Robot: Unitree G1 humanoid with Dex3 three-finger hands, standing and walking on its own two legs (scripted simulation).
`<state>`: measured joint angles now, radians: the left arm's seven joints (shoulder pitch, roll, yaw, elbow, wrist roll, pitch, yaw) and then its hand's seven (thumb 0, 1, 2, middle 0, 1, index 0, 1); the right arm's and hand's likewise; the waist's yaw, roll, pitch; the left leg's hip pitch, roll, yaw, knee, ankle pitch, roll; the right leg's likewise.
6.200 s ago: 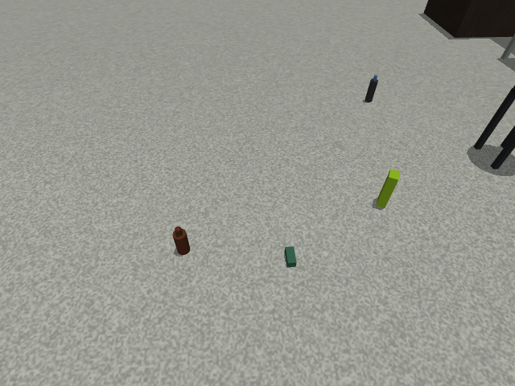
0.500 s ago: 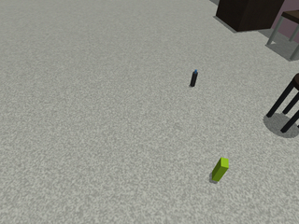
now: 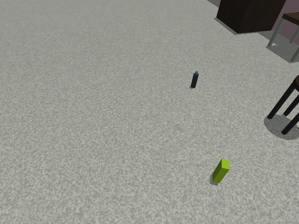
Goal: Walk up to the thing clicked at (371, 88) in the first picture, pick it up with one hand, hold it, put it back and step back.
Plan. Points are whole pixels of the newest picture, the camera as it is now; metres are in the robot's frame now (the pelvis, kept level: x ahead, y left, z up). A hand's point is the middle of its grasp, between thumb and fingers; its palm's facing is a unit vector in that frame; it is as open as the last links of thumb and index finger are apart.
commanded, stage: walk up
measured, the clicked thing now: (194, 79) +1.63 -0.51 -0.68
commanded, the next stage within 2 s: stand in 1.90 s
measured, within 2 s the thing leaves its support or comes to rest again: neither
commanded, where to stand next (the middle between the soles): +0.33 +0.03 m, yaw +9 degrees
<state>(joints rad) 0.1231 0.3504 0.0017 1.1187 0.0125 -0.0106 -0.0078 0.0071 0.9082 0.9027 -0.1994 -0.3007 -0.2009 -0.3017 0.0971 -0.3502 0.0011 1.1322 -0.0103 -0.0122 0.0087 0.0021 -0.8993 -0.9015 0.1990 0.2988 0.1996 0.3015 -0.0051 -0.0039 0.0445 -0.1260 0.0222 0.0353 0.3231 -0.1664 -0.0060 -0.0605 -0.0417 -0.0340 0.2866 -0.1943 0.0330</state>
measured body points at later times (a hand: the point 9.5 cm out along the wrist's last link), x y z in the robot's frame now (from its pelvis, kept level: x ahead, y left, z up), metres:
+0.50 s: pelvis +0.11 +0.06 -0.01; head +0.14 +0.08 +0.44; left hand +0.13 +0.39 -0.14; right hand +0.19 -0.26 -0.11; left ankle +0.09 +0.16 -0.75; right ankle +0.14 -0.09 -0.69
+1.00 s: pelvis +0.28 +0.01 -0.01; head +0.32 +0.00 +0.43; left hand +0.29 +0.32 -0.12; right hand +0.40 -0.29 -0.14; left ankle +0.29 +0.17 -0.70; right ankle +0.33 -0.07 -0.75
